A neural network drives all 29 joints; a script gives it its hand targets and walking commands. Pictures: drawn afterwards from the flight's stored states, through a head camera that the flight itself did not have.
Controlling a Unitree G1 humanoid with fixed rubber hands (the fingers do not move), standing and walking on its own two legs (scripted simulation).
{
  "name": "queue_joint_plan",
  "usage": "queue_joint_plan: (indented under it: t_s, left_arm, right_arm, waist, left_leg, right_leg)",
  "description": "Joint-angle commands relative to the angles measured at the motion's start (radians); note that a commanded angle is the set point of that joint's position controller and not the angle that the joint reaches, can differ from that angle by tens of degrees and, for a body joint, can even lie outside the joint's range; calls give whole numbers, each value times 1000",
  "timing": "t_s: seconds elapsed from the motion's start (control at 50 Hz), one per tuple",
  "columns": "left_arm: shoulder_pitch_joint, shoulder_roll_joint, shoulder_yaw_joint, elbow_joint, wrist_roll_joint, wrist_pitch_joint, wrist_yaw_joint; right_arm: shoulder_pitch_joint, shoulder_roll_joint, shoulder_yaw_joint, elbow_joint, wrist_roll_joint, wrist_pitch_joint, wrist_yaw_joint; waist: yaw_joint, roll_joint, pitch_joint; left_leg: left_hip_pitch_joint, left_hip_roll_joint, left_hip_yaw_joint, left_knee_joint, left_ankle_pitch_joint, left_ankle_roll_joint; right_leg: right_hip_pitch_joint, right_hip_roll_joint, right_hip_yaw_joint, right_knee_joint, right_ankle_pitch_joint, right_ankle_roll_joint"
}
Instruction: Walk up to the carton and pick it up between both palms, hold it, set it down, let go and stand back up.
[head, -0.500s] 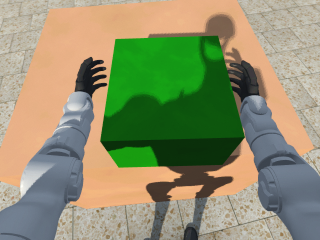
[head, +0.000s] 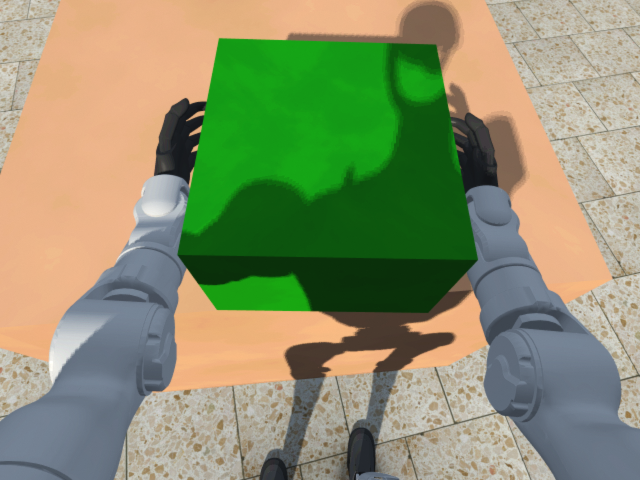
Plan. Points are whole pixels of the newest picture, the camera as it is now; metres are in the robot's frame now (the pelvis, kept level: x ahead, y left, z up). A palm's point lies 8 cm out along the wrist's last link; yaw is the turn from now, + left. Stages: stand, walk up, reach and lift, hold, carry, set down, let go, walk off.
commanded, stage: reach and lift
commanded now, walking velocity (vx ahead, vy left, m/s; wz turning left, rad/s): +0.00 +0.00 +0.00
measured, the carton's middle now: (325, 178) +0.47 -0.01 +0.04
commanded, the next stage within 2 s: none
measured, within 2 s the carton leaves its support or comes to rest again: neither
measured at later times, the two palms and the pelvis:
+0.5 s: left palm (174, 168) +0.48 +0.17 +0.06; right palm (475, 178) +0.45 -0.20 +0.06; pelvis +0.03 +0.00 +0.01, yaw +1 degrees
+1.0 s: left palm (172, 166) +0.49 +0.17 +0.06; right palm (474, 179) +0.45 -0.19 +0.06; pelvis +0.04 +0.01 +0.01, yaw +1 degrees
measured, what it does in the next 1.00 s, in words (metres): stands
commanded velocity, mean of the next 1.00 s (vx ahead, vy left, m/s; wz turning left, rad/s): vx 0.00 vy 0.00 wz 0.00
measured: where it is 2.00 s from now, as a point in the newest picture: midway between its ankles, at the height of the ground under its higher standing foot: outside the picture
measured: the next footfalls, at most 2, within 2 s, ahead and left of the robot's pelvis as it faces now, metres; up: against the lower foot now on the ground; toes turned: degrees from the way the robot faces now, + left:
none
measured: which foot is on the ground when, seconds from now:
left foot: down 0.00-1.00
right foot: down 0.00-1.00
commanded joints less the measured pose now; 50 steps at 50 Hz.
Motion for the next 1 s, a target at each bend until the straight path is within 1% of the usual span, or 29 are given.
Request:
queue_joint_plan:
  t_s: [0.0,0.04,0.06,0.1,0.12,0.16,0.18,0.2,0.24,0.26,0.3,0.36,0.42,0.46,0.48,0.54,0.56,0.58,0.68,0.72,0.76,0.8,0.84,0.86,0.9,0.92,0.94,0.96,0.98]
  left_arm:
    - [-507,-120,73,-225,176,-52,-58]
    - [-473,-344,88,-145,257,-36,-120]
    - [-469,-422,91,-133,283,-29,-149]
    - [-469,-465,75,-137,288,-38,-163]
    - [-474,-463,78,-129,289,-40,-162]
    - [-463,-422,93,-150,290,-44,-144]
    - [-474,-477,59,-192,278,-54,-143]
    - [-456,-494,65,-172,287,-51,-146]
    - [-436,-534,43,-185,289,-41,-160]
    - [-402,-513,61,-151,310,-24,-160]
    - [-412,-531,47,-198,306,-14,-159]
    - [-400,-569,16,-251,308,-11,-163]
    - [-400,-584,9,-228,312,6,-159]
    - [-373,-596,10,-242,330,14,-158]
    - [-364,-586,23,-253,336,20,-156]
    - [-352,-590,25,-277,352,28,-147]
    - [-375,-616,-10,-289,339,22,-147]
    - [-359,-630,3,-271,352,24,-149]
    - [-375,-628,0,-286,359,35,-139]
    - [-337,-663,-8,-313,371,35,-137]
    - [-341,-660,-8,-315,360,40,-143]
    - [-338,-652,7,-284,372,47,-145]
    - [-314,-672,-6,-306,368,48,-146]
    - [-302,-665,-6,-321,375,50,-140]
    - [-326,-664,-1,-333,383,51,-137]
    - [-296,-685,-18,-328,388,54,-137]
    - [-294,-676,0,-318,398,59,-142]
    - [-307,-680,-14,-359,384,50,-137]
    - [-319,-680,-6,-329,390,48,-138]
  right_arm:
    - [-422,206,-60,-221,-165,-87,20]
    - [-395,444,-42,-182,-271,-83,62]
    - [-391,533,-36,-175,-320,-81,85]
    - [-359,590,-13,-163,-357,-86,111]
    - [-364,596,-7,-168,-372,-87,115]
    - [-336,596,14,-172,-357,-87,108]
    - [-338,635,37,-164,-345,-95,108]
    - [-320,659,63,-160,-336,-97,110]
    - [-341,660,83,-199,-324,-110,114]
    - [-315,652,73,-162,-323,-100,112]
    - [-303,662,91,-177,-311,-92,107]
    - [-289,674,116,-185,-298,-111,108]
    - [-314,653,116,-202,-297,-114,112]
    - [-285,683,142,-191,-281,-117,110]
    - [-295,660,121,-198,-283,-121,110]
    - [-289,655,127,-207,-290,-126,113]
    - [-300,668,148,-236,-278,-136,114]
    - [-295,684,133,-224,-289,-132,115]
    - [-308,660,134,-233,-288,-138,131]
    - [-281,666,140,-218,-287,-150,135]
    - [-279,655,135,-215,-287,-152,131]
    - [-290,630,113,-208,-301,-144,137]
    - [-251,631,111,-204,-303,-138,139]
    - [-238,629,110,-230,-304,-144,139]
    - [-256,630,97,-240,-324,-150,139]
    - [-256,622,101,-255,-314,-161,139]
    - [-241,623,101,-230,-321,-157,140]
    - [-250,630,111,-256,-317,-169,138]
    - [-260,638,117,-248,-325,-169,139]
  waist:
    - [37,135,-859]
    - [13,111,-711]
    - [20,91,-651]
    - [33,91,-623]
    - [41,59,-629]
    - [58,35,-633]
    - [52,57,-650]
    - [62,49,-628]
    - [53,71,-630]
    - [63,75,-584]
    - [51,63,-571]
    - [54,89,-592]
    - [45,58,-558]
    - [47,69,-533]
    - [47,86,-524]
    - [56,61,-533]
    - [39,65,-573]
    - [47,90,-555]
    - [59,93,-563]
    - [49,97,-565]
    - [42,87,-552]
    - [47,103,-519]
    - [27,102,-498]
    - [41,114,-531]
    - [39,105,-530]
    - [35,136,-565]
    - [34,93,-521]
    - [25,102,-529]
    - [32,86,-525]
  left_leg:
    - [97,-37,0,-72,249,-9]
    - [70,-34,-12,-102,212,8]
    - [52,-30,-26,-127,168,16]
    - [19,-23,-34,-148,136,25]
    - [9,-21,-42,-151,146,30]
    - [-36,-22,-38,-172,128,44]
    - [-20,-26,-40,-170,173,38]
    - [-9,-27,-40,-163,209,33]
    - [13,-21,-44,-155,237,34]
    - [5,-22,-41,-152,222,29]
    - [41,-25,-43,-145,226,27]
    - [96,-26,-47,-124,311,22]
    - [107,-14,-55,-113,303,14]
    - [100,-22,-46,-104,326,15]
    - [92,-17,-52,-109,297,17]
    - [134,-18,-53,-99,337,5]
    - [147,-22,-53,-100,348,3]
    - [133,-22,-57,-98,345,-5]
    - [193,-15,-57,-85,371,-18]
    - [214,-10,-56,-79,434,-18]
    - [211,-13,-57,-70,418,-17]
    - [223,-11,-66,-85,373,-26]
    - [262,-8,-67,-71,396,-42]
    - [272,-7,-62,-77,417,-39]
    - [262,-11,-66,-68,436,-34]
    - [257,-4,-66,-69,455,-40]
    - [259,-4,-68,-77,415,-41]
    - [254,-9,-67,-72,431,-40]
    - [242,-9,-66,-75,419,-30]
  right_leg:
    - [899,16,74,117,316,-6]
    - [965,0,62,88,307,-8]
    - [1002,-12,59,78,296,-7]
    - [1051,-22,67,78,298,-8]
    - [1060,-25,66,89,332,1]
    - [1136,-29,95,104,383,11]
    - [1143,-24,98,119,425,7]
    - [1140,-22,95,126,469,13]
    - [1157,-22,95,123,506,12]
    - [1143,-29,101,113,487,15]
    - [1125,-20,94,109,451,18]
    - [1112,-17,93,106,518,13]
    - [1099,-3,80,90,477,7]
    - [1115,-11,95,97,529,15]
    - [1117,-12,94,98,487,12]
    - [1086,-3,82,94,487,13]
    - [1079,2,82,89,516,17]
    - [1082,-3,87,82,515,8]
    - [1003,7,62,63,452,0]
    - [1027,5,79,59,511,-4]
    - [1023,7,74,64,500,-4]
    - [995,6,61,43,414,-10]
    - [962,15,63,25,406,-12]
    - [971,11,66,27,413,-18]
    - [975,14,63,32,439,-16]
    - [984,13,64,22,448,-21]
    - [981,11,55,14,406,-22]
    - [992,16,58,26,438,-15]
    - [984,13,58,31,441,-14]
